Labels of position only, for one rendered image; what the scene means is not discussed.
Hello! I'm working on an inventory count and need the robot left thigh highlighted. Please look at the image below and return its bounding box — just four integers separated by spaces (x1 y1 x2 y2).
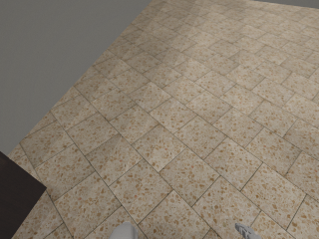
109 224 139 239

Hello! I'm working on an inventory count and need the robot right hand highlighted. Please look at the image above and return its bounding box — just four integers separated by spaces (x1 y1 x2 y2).
234 223 262 239

